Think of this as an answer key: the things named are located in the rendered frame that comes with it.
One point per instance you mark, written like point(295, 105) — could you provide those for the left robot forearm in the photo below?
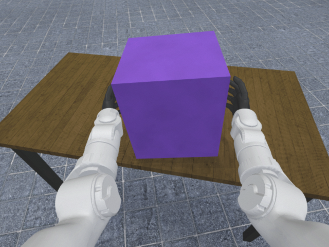
point(102, 148)

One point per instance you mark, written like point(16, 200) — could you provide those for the robot right upper arm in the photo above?
point(277, 210)

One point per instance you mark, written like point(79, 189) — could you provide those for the left robot hand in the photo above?
point(109, 100)

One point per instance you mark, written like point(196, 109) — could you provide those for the right robot hand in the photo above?
point(240, 98)

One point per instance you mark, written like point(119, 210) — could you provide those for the table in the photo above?
point(57, 116)

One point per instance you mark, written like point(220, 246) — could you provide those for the carton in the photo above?
point(172, 91)

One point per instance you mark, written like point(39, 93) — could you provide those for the right robot forearm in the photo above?
point(252, 151)

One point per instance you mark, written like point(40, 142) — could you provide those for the robot left upper arm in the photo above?
point(84, 206)

